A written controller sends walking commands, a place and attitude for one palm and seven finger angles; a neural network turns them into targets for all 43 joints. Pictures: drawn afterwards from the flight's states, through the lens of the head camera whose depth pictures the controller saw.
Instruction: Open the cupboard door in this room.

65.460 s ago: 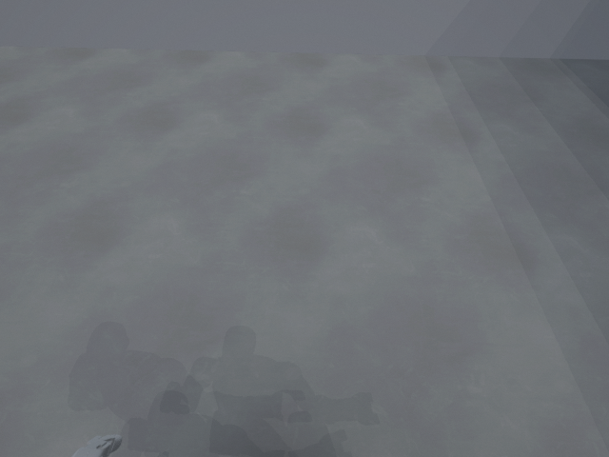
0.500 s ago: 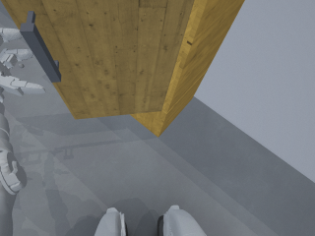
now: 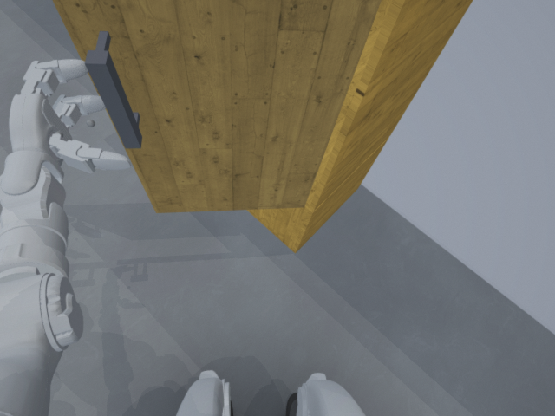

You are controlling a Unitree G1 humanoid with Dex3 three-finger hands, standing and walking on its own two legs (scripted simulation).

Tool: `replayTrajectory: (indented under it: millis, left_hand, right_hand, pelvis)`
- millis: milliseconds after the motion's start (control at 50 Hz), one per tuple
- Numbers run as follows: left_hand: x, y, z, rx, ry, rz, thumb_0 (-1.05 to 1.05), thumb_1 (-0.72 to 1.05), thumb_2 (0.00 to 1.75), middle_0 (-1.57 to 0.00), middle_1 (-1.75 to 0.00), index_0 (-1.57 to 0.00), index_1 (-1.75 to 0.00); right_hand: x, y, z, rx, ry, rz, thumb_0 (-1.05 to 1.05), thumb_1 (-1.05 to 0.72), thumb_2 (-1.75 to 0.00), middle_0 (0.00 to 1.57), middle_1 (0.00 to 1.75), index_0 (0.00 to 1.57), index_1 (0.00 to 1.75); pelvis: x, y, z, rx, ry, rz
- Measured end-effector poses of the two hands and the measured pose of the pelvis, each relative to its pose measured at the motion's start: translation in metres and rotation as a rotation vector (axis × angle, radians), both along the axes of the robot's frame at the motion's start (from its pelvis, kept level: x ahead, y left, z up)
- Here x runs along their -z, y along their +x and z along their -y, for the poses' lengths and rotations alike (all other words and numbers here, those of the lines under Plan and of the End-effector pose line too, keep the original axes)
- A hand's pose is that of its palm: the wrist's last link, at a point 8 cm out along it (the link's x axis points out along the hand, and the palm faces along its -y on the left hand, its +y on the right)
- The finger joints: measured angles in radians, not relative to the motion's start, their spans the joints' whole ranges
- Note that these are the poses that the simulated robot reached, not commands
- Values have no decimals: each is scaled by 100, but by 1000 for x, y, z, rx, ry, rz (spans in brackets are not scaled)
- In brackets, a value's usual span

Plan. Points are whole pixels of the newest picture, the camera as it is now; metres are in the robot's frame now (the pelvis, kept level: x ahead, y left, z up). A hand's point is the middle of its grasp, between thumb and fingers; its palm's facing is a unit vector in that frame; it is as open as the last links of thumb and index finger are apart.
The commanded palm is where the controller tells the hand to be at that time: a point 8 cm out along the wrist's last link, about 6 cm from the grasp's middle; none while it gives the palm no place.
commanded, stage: slide the fingers in behind the handle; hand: left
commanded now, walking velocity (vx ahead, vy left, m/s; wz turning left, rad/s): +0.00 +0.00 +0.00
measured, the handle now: (120, 95) +0.54 +0.21 +0.08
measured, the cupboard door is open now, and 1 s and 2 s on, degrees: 48 47 53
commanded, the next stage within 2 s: close the thumb around the handle in 0.78 s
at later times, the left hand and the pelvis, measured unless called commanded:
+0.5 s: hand (136, 118) +0.50 +0.19 +0.08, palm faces +0.09 -1.00 -0.01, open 14.1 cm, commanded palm +0.47 +0.23 +0.08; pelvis +0.00 -0.01 +0.00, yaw -1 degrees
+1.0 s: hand (132, 123) +0.49 +0.19 +0.09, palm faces +0.07 -1.00 +0.00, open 13.7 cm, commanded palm +0.47 +0.24 +0.08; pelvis +0.00 -0.02 +0.00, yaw -1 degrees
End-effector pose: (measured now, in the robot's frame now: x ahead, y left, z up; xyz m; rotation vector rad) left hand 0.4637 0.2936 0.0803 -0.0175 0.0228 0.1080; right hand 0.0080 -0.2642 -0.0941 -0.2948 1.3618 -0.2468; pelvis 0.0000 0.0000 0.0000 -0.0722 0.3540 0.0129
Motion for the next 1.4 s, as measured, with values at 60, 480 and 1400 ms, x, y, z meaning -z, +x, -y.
replayTrajectory:
  millis: [60,480,1400]
  left_hand:
    - [0,-1,3,-7,0,2,-1,-50,30,-30,-120,-15,-118]
    - [0,14,56,22,35,-5,-1,-50,30,-28,-120,-26,-120]
    - [-2,7,51,48,16,1,1,48,72,-36,-130,-37,-131]
  right_hand:
    - [1,2,0,-7,6,-1,0,-90,-90,21,30,21,30]
    - [8,-6,4,37,51,39,0,-90,-90,21,30,21,30]
    - [5,-18,5,61,26,31,0,-90,-90,21,30,21,30]
  pelvis:
    - [0,0,0,-5,0,3]
    - [1,-2,11,21,22,6]
    - [1,-7,9,27,21,13]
